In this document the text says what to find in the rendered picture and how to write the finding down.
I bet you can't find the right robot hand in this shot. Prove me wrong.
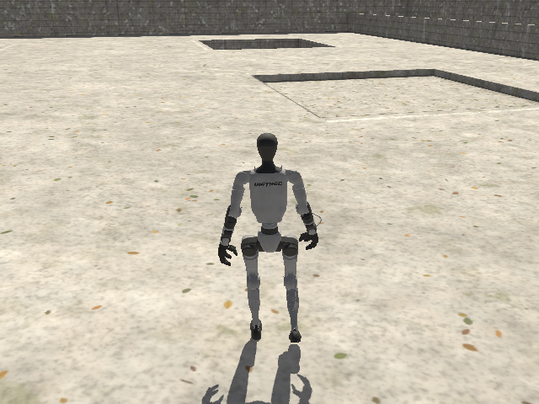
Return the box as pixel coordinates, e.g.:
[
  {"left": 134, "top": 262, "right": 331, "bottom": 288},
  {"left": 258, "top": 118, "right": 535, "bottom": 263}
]
[{"left": 299, "top": 232, "right": 318, "bottom": 250}]

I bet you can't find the left robot upper arm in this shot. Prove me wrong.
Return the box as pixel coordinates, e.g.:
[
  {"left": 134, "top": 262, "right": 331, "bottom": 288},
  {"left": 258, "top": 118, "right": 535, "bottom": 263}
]
[{"left": 228, "top": 170, "right": 251, "bottom": 218}]

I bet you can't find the left robot foot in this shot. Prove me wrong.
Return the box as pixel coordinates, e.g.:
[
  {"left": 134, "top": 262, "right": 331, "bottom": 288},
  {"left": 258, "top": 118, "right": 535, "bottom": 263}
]
[{"left": 250, "top": 320, "right": 262, "bottom": 340}]

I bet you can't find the right robot upper arm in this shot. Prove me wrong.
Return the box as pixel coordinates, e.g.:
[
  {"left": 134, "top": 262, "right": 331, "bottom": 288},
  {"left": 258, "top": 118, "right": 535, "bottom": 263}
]
[{"left": 286, "top": 169, "right": 309, "bottom": 215}]

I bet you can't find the robot right forearm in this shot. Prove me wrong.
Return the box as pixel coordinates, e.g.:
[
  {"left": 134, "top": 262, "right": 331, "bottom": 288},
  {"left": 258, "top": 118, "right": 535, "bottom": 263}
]
[{"left": 301, "top": 202, "right": 317, "bottom": 235}]

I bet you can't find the robot left forearm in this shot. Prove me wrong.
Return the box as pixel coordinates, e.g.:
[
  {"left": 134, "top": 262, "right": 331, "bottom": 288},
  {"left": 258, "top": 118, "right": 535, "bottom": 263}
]
[{"left": 220, "top": 205, "right": 237, "bottom": 246}]

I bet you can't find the left robot hand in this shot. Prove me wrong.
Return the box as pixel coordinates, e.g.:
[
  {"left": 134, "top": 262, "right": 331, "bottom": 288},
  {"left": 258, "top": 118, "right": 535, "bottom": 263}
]
[{"left": 218, "top": 244, "right": 237, "bottom": 266}]

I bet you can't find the robot right thigh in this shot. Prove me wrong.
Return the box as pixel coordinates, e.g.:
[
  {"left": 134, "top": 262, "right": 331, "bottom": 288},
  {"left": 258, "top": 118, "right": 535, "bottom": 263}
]
[{"left": 281, "top": 234, "right": 298, "bottom": 290}]

